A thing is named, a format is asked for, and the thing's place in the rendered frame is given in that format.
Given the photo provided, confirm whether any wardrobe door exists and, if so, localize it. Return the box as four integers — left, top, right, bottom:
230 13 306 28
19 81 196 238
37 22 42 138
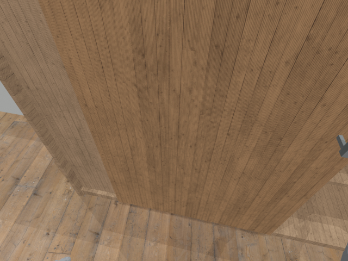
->
38 0 348 235
0 0 115 193

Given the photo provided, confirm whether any handle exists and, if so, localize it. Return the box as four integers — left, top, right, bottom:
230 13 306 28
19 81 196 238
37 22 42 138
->
336 135 348 158

